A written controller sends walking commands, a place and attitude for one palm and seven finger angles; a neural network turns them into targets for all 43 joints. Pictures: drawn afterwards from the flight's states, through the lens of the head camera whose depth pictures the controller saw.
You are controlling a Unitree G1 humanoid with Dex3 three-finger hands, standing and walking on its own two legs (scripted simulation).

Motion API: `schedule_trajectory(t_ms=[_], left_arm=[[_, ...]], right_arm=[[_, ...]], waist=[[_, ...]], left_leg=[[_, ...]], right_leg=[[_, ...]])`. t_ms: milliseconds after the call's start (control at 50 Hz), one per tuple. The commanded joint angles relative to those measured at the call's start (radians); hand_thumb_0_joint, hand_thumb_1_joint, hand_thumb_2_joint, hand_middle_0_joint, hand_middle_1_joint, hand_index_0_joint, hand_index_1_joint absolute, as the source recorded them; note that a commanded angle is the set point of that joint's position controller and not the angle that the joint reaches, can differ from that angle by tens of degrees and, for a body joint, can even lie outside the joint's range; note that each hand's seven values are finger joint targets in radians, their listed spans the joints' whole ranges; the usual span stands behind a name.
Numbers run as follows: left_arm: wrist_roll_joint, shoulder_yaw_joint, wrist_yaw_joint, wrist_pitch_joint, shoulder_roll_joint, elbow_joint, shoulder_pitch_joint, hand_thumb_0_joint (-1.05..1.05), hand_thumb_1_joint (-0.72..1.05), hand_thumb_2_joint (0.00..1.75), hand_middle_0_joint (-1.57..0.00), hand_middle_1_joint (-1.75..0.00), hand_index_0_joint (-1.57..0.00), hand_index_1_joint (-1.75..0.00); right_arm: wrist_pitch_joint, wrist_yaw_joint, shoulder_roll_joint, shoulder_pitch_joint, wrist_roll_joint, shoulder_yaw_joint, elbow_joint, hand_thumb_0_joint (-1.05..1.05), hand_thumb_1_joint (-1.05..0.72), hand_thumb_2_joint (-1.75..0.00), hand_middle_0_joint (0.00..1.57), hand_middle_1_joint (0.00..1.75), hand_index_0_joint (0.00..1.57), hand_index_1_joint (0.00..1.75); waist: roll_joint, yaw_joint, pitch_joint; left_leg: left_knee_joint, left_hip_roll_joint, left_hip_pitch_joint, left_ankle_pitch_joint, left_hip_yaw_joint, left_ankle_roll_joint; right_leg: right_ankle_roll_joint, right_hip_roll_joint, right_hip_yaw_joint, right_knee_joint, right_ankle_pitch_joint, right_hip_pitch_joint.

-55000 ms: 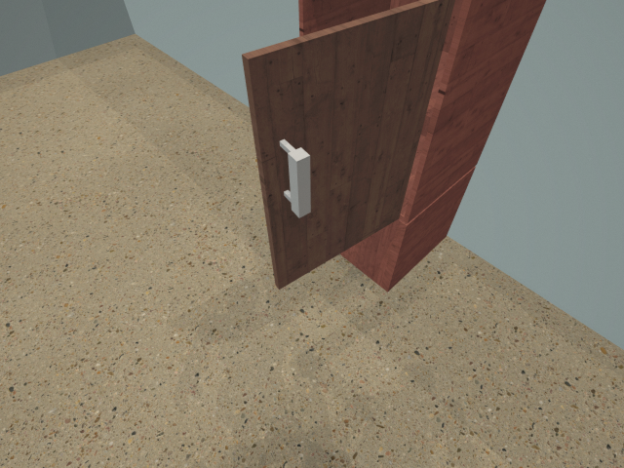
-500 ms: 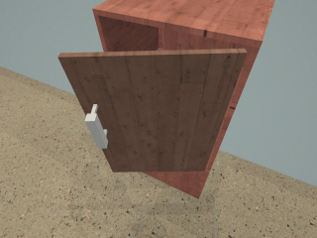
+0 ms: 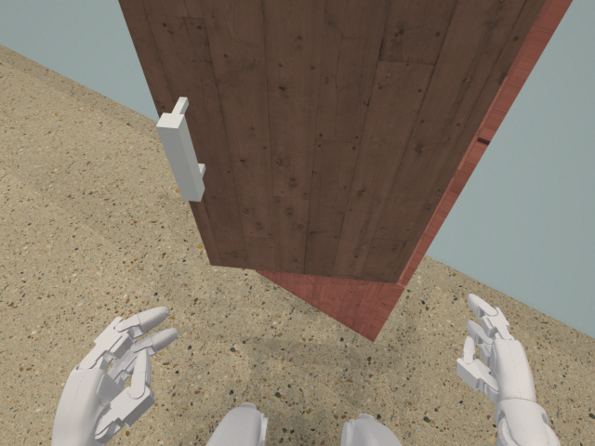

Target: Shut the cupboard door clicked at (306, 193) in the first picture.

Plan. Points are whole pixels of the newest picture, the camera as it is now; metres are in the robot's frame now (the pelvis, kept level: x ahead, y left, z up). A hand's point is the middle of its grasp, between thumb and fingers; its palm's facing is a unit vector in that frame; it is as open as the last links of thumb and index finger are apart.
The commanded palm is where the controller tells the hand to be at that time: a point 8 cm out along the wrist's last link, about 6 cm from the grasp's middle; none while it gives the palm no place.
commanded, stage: raise the hand and make a fist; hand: left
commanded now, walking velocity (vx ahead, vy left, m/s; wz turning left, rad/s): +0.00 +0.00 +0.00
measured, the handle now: (188, 150) +0.46 +0.21 +0.12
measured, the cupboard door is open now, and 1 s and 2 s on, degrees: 27 27 27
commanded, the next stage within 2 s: bring the fist close to the handle in 1.46 s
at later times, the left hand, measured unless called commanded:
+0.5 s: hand (127, 336) +0.21 +0.21 +0.08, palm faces +0.02 -1.00 -0.04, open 3.7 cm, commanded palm +0.18 +0.26 +0.09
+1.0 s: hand (112, 295) +0.24 +0.23 +0.12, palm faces +0.02 -1.00 -0.04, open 3.1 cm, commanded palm +0.22 +0.28 +0.13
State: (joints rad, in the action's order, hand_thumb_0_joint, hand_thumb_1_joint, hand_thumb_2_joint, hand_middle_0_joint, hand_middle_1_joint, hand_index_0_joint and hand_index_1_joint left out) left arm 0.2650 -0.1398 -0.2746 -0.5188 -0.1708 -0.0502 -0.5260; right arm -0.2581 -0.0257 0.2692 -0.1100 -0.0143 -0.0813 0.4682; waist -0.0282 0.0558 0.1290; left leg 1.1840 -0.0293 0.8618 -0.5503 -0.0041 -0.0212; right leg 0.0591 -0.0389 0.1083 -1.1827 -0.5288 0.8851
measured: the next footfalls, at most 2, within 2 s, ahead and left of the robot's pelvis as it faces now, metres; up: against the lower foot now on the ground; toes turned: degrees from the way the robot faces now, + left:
none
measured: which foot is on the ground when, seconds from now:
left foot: down 0.00-1.00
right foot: down 0.00-1.00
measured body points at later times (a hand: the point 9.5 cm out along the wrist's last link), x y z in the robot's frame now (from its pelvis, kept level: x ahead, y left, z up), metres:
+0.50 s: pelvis +0.00 +0.03 +0.02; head +0.06 +0.04 +0.47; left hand +0.21 +0.27 +0.09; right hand +0.14 -0.22 -0.06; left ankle +0.02 +0.13 -0.64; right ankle +0.03 -0.09 -0.64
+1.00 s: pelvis +0.02 +0.04 +0.04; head +0.06 +0.04 +0.49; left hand +0.23 +0.28 +0.13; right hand +0.21 -0.17 -0.02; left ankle +0.02 +0.13 -0.64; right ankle +0.03 -0.09 -0.64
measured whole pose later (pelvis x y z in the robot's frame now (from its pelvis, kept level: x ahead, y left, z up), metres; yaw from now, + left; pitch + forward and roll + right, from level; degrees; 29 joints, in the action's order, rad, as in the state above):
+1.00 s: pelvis +0.02 +0.04 +0.04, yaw +0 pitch +9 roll -2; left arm 0.28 -0.16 -0.23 -0.25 -0.24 0.13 -0.37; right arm -0.19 -0.05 0.23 -0.27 -0.02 0.06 0.47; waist 0.04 0.03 0.10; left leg 0.98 -0.01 0.65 -0.49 -0.01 0.03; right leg 0.00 -0.04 0.11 -0.92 -0.43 0.64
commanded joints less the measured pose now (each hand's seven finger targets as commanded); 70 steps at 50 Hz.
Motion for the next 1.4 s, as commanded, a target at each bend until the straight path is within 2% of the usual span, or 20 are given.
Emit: schedule_trajectory(t_ms=[0, 40, 80, 100, 160, 200, 260, 380, 420, 480, 600, 740, 800, 900, 940, 1020, 1140, 1220, 1360, 1380], left_arm=[[0.013, -0.03, 0.02, -0.119, -0.146, 0.452, 0.233, 0.0, 0.9, 0.9, -0.62, -0.76, -0.62, -0.76], [0.02, -0.015, -0.014, -0.078, -0.141, 0.389, 0.213, 0.0, 0.9, 0.9, -0.66, -0.8, -0.66, -0.8], [0.03, -0.017, -0.044, 0.009, -0.143, 0.306, 0.172, 0.0, 0.9, 0.9, -0.69, -0.84, -0.69, -0.84], [0.039, -0.033, -0.05, 0.052, -0.153, 0.3, 0.154, 0.0, 0.9, 0.9, -0.71, -0.86, -0.71, -0.86], [0.049, -0.097, -0.028, 0.161, -0.183, 0.314, 0.101, 0.0, 0.9, 0.9, -0.77, -0.92, -0.77, -0.92], [0.052, -0.125, 0.014, 0.182, -0.184, 0.353, 0.08, 0.0, 0.9, 0.9, -0.81, -0.96, -0.81, -0.96], [0.051, -0.126, 0.067, 0.153, -0.158, 0.35, 0.066, 0.0, 0.9, 0.9, -0.86, -1.02, -0.86, -1.02], [0.022, -0.057, 0.075, 0.069, -0.145, 0.339, 0.089, 0.0, 0.9, 0.9, -0.97, -1.14, -0.97, -1.14], [0.017, -0.048, 0.067, 0.065, -0.149, 0.369, 0.09, 0.0, 0.9, 0.9, -1.01, -1.18, -1.01, -1.18], [0.015, -0.062, 0.076, 0.076, -0.171, 0.406, 0.11, 0.0, 0.9, 0.9, -1.06, -1.24, -1.06, -1.24], [0.008, -0.057, 0.103, 0.11, -0.154, 0.435, 0.098, 0.0, 0.9, 0.9, -1.17, -1.36, -1.17, -1.36], [0.01, -0.051, 0.07, 0.172, -0.154, 0.405, 0.151, 0.0, 0.9, 0.9, -1.3, -1.5, -1.3, -1.5], [0.015, -0.074, 0.06, 0.186, -0.181, 0.42, 0.2, 0.0, 0.9, 0.9, -1.3, -1.5, -1.3, -1.5], [0.023, -0.086, 0.054, 0.204, -0.187, 0.415, 0.225, 0.0, 0.9, 0.9, -1.3, -1.5, -1.3, -1.5], [0.03, -0.088, 0.048, 0.216, -0.181, 0.388, 0.235, 0.0, 0.9, 0.9, -1.3, -1.5, -1.3, -1.5], [0.038, -0.105, 0.039, 0.234, -0.194, 0.372, 0.264, 0.0, 0.9, 0.9, -1.3, -1.5, -1.3, -1.5], [0.05, -0.108, 0.034, 0.229, -0.18, 0.336, 0.241, 0.0, 0.9, 0.9, -1.3, -1.5, -1.3, -1.5], [0.039, -0.108, 0.046, 0.208, -0.189, 0.352, 0.254, 0.0, 0.9, 0.9, -1.3, -1.5, -1.3, -1.5], [0.037, -0.108, 0.052, 0.181, -0.193, 0.357, 0.261, 0.0, 0.9, 0.9, -1.3, -1.5, -1.3, -1.5], [0.036, -0.119, 0.054, 0.181, -0.208, 0.347, 0.257, 0.0, 0.9, 0.9, -1.3, -1.5, -1.3, -1.5]], right_arm=[[-0.043, -0.028, 0.081, -0.08, 0.001, 0.002, -0.096, 0.0, -0.9, -0.9, 0.2, 0.3, 0.2, 0.3], [-0.044, -0.037, 0.088, -0.08, -0.006, 0.013, -0.085, 0.0, -0.9, -0.9, 0.2, 0.3, 0.2, 0.3], [-0.037, -0.047, 0.09, -0.071, -0.018, 0.022, -0.089, 0.0, -0.9, -0.9, 0.2, 0.3, 0.2, 0.3], [-0.032, -0.05, 0.088, -0.068, -0.025, 0.023, -0.094, 0.0, -0.9, -0.9, 0.2, 0.3, 0.2, 0.3], [-0.016, -0.053, 0.075, -0.053, -0.031, 0.028, -0.123, 0.0, -0.9, -0.9, 0.2, 0.3, 0.2, 0.3], [-0.014, -0.051, 0.061, -0.05, -0.024, 0.033, -0.132, 0.0, -0.9, -0.9, 0.2, 0.3, 0.2, 0.3], [-0.015, -0.046, 0.055, -0.056, -0.015, 0.034, -0.121, 0.0, -0.9, -0.9, 0.2, 0.3, 0.2, 0.3], [-0.031, -0.038, 0.089, -0.082, -0.006, 0.037, -0.116, 0.0, -0.9, -0.9, 0.2, 0.3, 0.2, 0.3], [-0.032, -0.038, 0.098, -0.1, -0.008, 0.034, -0.122, 0.0, -0.9, -0.9, 0.2, 0.3, 0.2, 0.3], [-0.029, -0.04, 0.104, -0.106, -0.008, 0.036, -0.13, 0.0, -0.9, -0.9, 0.2, 0.3, 0.2, 0.3], [-0.005, -0.034, 0.1, -0.123, -0.005, 0.04, -0.142, 0.0, -0.9, -0.9, 0.2, 0.3, 0.2, 0.3], [0.027, -0.03, 0.104, -0.132, -0.009, 0.053, -0.157, 0.0, -0.9, -0.9, 0.2, 0.3, 0.2, 0.3], [0.025, -0.034, 0.1, -0.13, -0.009, 0.063, -0.156, 0.0, -0.9, -0.9, 0.2, 0.3, 0.2, 0.3], [0.017, -0.034, 0.097, -0.131, -0.012, 0.07, -0.145, 0.0, -0.9, -0.9, 0.2, 0.3, 0.2, 0.3], [0.015, -0.036, 0.098, -0.128, -0.014, 0.072, -0.14, 0.0, -0.9, -0.9, 0.2, 0.3, 0.2, 0.3], [0.009, -0.041, 0.103, -0.121, -0.018, 0.072, -0.132, 0.0, -0.9, -0.9, 0.2, 0.3, 0.2, 0.3], [0.001, -0.039, 0.102, -0.117, -0.017, 0.068, -0.124, 0.0, -0.9, -0.9, 0.2, 0.3, 0.2, 0.3], [-0.005, -0.036, 0.102, -0.112, -0.015, 0.066, -0.122, 0.0, -0.9, -0.9, 0.2, 0.3, 0.2, 0.3], [-0.008, -0.037, 0.103, -0.115, -0.014, 0.062, -0.114, 0.0, -0.9, -0.9, 0.2, 0.3, 0.2, 0.3], [-0.007, -0.038, 0.105, -0.115, -0.012, 0.062, -0.112, 0.0, -0.9, -0.9, 0.2, 0.3, 0.2, 0.3]], waist=[[0.057, -0.102, 0.22], [0.062, -0.105, 0.186], [0.049, -0.092, 0.158], [0.037, -0.08, 0.178], [0.03, -0.033, 0.206], [0.043, -0.013, 0.234], [-0.008, -0.018, 0.183], [0.05, -0.046, 0.117], [0.059, -0.047, 0.149], [0.083, -0.041, 0.154], [0.107, -0.041, 0.164], [0.081, -0.056, 0.127], [0.117, -0.049, 0.136], [0.115, -0.044, 0.152], [0.077, -0.047, 0.13], [0.072, -0.04, 0.133], [0.034, -0.036, 0.112], [0.066, -0.034, 0.115], [0.067, -0.042, 0.117], [0.046, -0.042, 0.113]], left_leg=[[-0.067, 0.031, -0.04, 0.224, 0.018, 0.055], [-0.077, 0.029, -0.012, 0.188, 0.025, 0.053], [-0.102, 0.031, 0.004, 0.153, 0.029, 0.054], [-0.116, 0.033, 0.004, 0.143, 0.028, 0.05], [-0.171, 0.04, -0.015, 0.152, 0.026, 0.046], [-0.205, 0.04, -0.053, 0.193, 0.031, 0.044], [-0.235, 0.038, -0.059, 0.201, 0.038, 0.039], [-0.278, 0.036, -0.099, 0.167, 0.048, 0.04], [-0.295, 0.035, -0.133, 0.17, 0.049, 0.039], [-0.322, 0.033, -0.17, 0.198, 0.061, 0.037], [-0.346, 0.028, -0.242, 0.31, 0.064, 0.025], [-0.358, 0.026, -0.258, 0.328, 0.06, 0.021], [-0.368, 0.028, -0.283, 0.351, 0.061, 0.019], [-0.387, 0.028, -0.317, 0.386, 0.062, 0.017], [-0.397, 0.029, -0.307, 0.362, 0.061, 0.017], [-0.412, 0.034, -0.314, 0.358, 0.052, 0.022], [-0.418, 0.041, -0.301, 0.341, 0.036, 0.026], [-0.419, 0.043, -0.302, 0.329, 0.031, 0.028], [-0.407, 0.045, -0.295, 0.307, 0.021, 0.032], [-0.401, 0.044, -0.285, 0.31, 0.021, 0.036]], right_leg=[[-0.044, 0.021, -0.186, 0.249, 0.156, -0.153], [-0.042, 0.028, -0.169, 0.259, 0.094, -0.139], [-0.042, 0.031, -0.171, 0.294, 0.017, -0.154], [-0.047, 0.024, -0.176, 0.312, -0.01, -0.183], [-0.05, 0.014, -0.174, 0.344, -0.038, -0.262], [-0.046, 0.018, -0.143, 0.329, 0.026, -0.296], [-0.048, 0.026, -0.113, 0.325, 0.057, -0.281], [-0.032, 0.037, -0.065, 0.301, 0.056, -0.214], [-0.033, 0.038, -0.051, 0.295, 0.079, -0.218], [-0.027, 0.047, -0.033, 0.287, 0.127, -0.241], [-0.027, 0.054, -0.012, 0.285, 0.245, -0.276], [-0.03, 0.06, -0.01, 0.316, 0.287, -0.299], [-0.026, 0.057, -0.013, 0.325, 0.31, -0.328], [-0.027, 0.057, -0.013, 0.344, 0.34, -0.363], [-0.03, 0.058, -0.012, 0.358, 0.33, -0.37], [-0.03, 0.053, -0.024, 0.383, 0.338, -0.408], [-0.035, 0.044, -0.039, 0.412, 0.332, -0.431], [-0.034, 0.041, -0.049, 0.414, 0.313, -0.431], [-0.038, 0.036, -0.068, 0.426, 0.289, -0.429], [-0.039, 0.036, -0.077, 0.431, 0.291, -0.437]])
